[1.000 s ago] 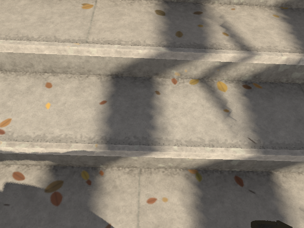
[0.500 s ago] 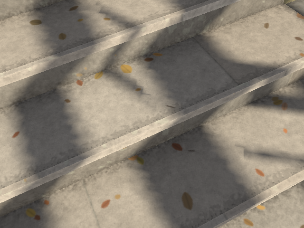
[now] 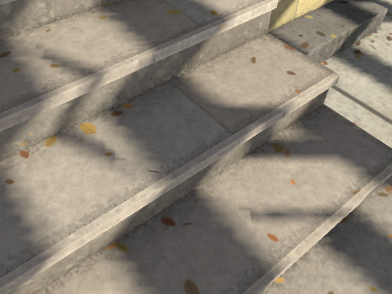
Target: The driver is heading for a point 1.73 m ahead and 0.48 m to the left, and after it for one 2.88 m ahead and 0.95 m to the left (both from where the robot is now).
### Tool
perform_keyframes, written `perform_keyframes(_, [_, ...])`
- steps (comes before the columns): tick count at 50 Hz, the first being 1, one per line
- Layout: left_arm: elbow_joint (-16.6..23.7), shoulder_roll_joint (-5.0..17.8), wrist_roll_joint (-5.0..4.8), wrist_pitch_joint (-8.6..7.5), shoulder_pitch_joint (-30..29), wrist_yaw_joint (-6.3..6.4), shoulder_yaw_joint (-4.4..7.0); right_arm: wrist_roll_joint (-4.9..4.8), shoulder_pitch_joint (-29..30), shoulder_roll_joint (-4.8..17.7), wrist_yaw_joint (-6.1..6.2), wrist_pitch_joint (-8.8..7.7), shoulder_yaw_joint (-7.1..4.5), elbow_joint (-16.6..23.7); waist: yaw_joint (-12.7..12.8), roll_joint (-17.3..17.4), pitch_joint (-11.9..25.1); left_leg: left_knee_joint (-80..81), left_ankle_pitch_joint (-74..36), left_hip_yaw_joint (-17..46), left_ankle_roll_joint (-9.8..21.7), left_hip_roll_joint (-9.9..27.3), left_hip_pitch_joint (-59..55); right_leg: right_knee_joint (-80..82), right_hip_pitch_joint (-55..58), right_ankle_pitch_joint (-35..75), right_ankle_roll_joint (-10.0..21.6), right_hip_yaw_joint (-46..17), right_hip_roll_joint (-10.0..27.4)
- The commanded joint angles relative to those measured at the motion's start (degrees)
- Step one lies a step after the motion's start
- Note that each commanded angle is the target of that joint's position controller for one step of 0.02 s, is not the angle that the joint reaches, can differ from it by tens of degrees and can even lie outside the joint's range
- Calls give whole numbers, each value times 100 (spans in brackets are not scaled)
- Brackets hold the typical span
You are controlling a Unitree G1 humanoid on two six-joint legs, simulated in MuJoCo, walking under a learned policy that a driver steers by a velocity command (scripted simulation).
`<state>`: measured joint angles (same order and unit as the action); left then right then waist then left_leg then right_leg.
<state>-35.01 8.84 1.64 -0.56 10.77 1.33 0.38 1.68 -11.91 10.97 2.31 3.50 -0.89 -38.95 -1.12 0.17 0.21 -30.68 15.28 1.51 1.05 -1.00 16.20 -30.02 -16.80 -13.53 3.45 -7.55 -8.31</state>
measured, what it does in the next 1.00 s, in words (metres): steps on the spot, turning left: right foot, then left foot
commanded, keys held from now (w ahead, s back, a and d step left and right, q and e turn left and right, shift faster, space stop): q+shift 0.60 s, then w+q+shift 0.04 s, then w+e+shift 0.36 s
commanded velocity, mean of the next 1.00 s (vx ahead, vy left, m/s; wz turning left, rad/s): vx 0.21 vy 0.00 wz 0.48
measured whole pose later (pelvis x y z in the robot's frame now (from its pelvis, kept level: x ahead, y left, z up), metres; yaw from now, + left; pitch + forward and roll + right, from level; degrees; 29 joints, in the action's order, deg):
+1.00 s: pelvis +0.04 +0.06 +0.00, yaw +29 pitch +4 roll -1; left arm -46.6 11.4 0.5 -3.1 29.7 -0.4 5.2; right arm 2.4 -5.0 9.6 -1.3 -3.4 -0.9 -35.8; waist 3.8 1.3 5.2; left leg -29.5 19.0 -1.0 1.9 0.9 16.1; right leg -38.6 -17.2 -21.4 6.6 0.6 0.6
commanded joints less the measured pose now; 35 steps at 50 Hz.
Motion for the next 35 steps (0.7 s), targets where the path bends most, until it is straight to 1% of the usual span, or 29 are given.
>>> perform_keyframes(1, [407,777,-74,-93,296,0,307,51,342,1311,-9,-319,-363,594,326,1188,166,883,-2596,2137,862,1466,-996,-793,-1204,-535,-204,343,293])
perform_keyframes(2, [435,918,-31,-31,50,14,335,61,-110,1169,-73,-371,-423,515,12,1514,210,989,-3040,2831,1431,1872,-852,-1478,-1382,-1413,-367,575,307])
perform_keyframes(3, [487,921,-18,-21,-176,-3,353,47,-385,1103,-101,-400,-461,463,-129,1296,252,982,-3037,2923,1552,1774,-923,-2303,-1661,-1755,-448,491,286])
perform_keyframes(4, [430,834,-10,-8,-211,-47,343,25,-339,1039,-85,-374,-492,473,-86,961,272,886,-2686,2641,1453,1479,-809,-2823,-1761,-1687,-536,429,316])
perform_keyframes(5, [426,795,-14,5,-275,-89,361,0,-244,1062,-46,-327,-540,494,2,815,231,869,-2290,2480,1307,1258,-672,-3087,-1883,-1469,-574,332,427])
perform_keyframes(6, [437,723,-3,27,-334,-121,341,-5,-70,996,-13,-276,-549,531,77,688,305,816,-1953,2267,1142,950,-631,-3095,-1915,-1208,-610,315,459])
perform_keyframes(7, [432,660,-5,48,-410,-139,315,5,48,958,-2,-221,-564,600,92,639,373,761,-1759,2160,1038,755,-615,-2969,-1946,-1080,-635,419,418])
perform_keyframes(10, [500,542,-49,99,-716,-119,245,27,-214,925,12,-155,-603,645,-121,756,567,601,-1785,2411,1027,648,-811,-2624,-2083,-1328,-610,685,282])
perform_keyframes(13, [529,510,-116,110,-772,-97,185,70,-328,1047,37,-93,-681,666,-179,933,615,583,-1461,2722,939,527,-688,-1974,-1814,-1504,-492,689,182])
perform_keyframes(15, [478,650,-166,62,-543,-68,207,89,-182,1105,23,-83,-728,755,-91,1074,675,516,-1817,2946,873,500,-450,-1565,-1327,-1324,-411,598,169])
perform_keyframes(16, [457,700,-205,47,-404,-39,218,78,-59,1140,1,-87,-747,802,-6,1085,681,463,-1929,2972,778,428,-251,-1175,-955,-1240,-373,595,151])
perform_keyframes(17, [390,699,-235,33,-166,7,229,29,72,1149,-9,-97,-760,809,140,1113,699,378,-1872,2909,632,295,12,-474,-399,-961,-343,651,98])
perform_keyframes(18, [271,676,-233,25,165,68,242,-37,312,1125,-18,-103,-760,846,378,903,703,177,-1429,2758,415,77,523,465,465,-254,-343,730,133])
perform_keyframes(19, [199,998,-138,9,354,140,320,-112,215,898,-27,-131,-726,849,425,56,793,-635,410,2222,90,-374,1585,1131,1615,-32,-203,14,924])
perform_keyframes(20, [406,1674,9,43,70,192,428,-185,-161,427,11,-143,-629,1010,268,-1840,926,-2820,2309,554,-225,-1158,2827,1590,1972,-27,416,-1922,2991])
perform_keyframes(21, [637,1229,94,81,-163,225,373,69,-338,1092,79,-164,-741,841,216,-1168,1021,-4382,2103,204,-369,-538,2628,1554,1080,484,816,-2089,3402])
perform_keyframes(22, [711,728,158,62,-468,226,208,112,-253,1169,19,-189,-768,754,22,-823,688,-5051,1635,198,-381,-238,2348,1379,457,311,871,-1731,3012])
perform_keyframes(23, [700,578,136,-5,-689,208,139,120,-95,1177,-59,-167,-751,706,-72,-231,243,-5251,1099,269,-395,-64,2345,1401,48,55,777,-997,2548])
perform_keyframes(24, [701,656,114,-63,-844,221,152,110,-114,1093,-150,-104,-736,656,-140,-293,140,-5547,729,190,-410,-38,2411,1278,83,281,685,-491,2188])
perform_keyframes(25, [676,732,82,-114,-763,245,157,62,-157,1088,-245,-47,-712,578,-128,-258,46,-5383,440,170,-459,31,2617,1239,294,525,605,-173,2030])
perform_keyframes(26, [600,788,40,-142,-512,268,179,36,-90,1003,-300,-2,-674,545,-9,-277,72,-5451,337,63,-502,13,2712,1132,530,912,623,32,2018])
perform_keyframes(27, [567,801,21,-147,-300,280,191,16,-16,994,-324,33,-655,545,70,-295,117,-5357,265,76,-564,53,2795,1060,719,1047,656,157,2046])
perform_keyframes(28, [536,808,25,-156,-151,282,203,11,108,948,-345,71,-635,564,151,-410,185,-5467,272,9,-611,33,2896,938,935,1267,745,219,2167])
perform_keyframes(30, [516,820,25,-160,83,278,220,26,276,950,-354,120,-625,593,248,-543,250,-5349,239,-16,-671,101,2946,872,1139,1325,867,381,2346])
perform_keyframes(31, [452,889,60,-163,322,257,253,53,375,960,-359,134,-619,622,337,-675,345,-5256,158,-69,-643,147,3073,1062,1283,292,865,308,2431])
perform_keyframes(32, [385,991,92,-149,517,235,295,79,512,977,-386,145,-613,703,394,-873,328,-4988,212,-117,-588,215,3284,1342,1479,-1105,822,132,2516])
perform_keyframes(33, [344,1021,92,-173,742,206,322,114,673,983,-421,131,-594,740,545,-929,290,-4827,256,-77,-537,168,3372,1649,1504,-2066,869,-233,2576])
perform_keyframes(34, [261,1039,73,-225,926,183,342,150,805,912,-446,105,-564,771,609,-832,236,-4755,264,38,-470,117,3470,1904,1543,-2600,945,-559,2715])
perform_keyframes(35, [160,1066,69,-315,1080,150,379,156,856,842,-452,49,-542,754,644,-675,182,-4915,117,213,-392,53,3654,2063,1640,-2787,1016,-849,2878])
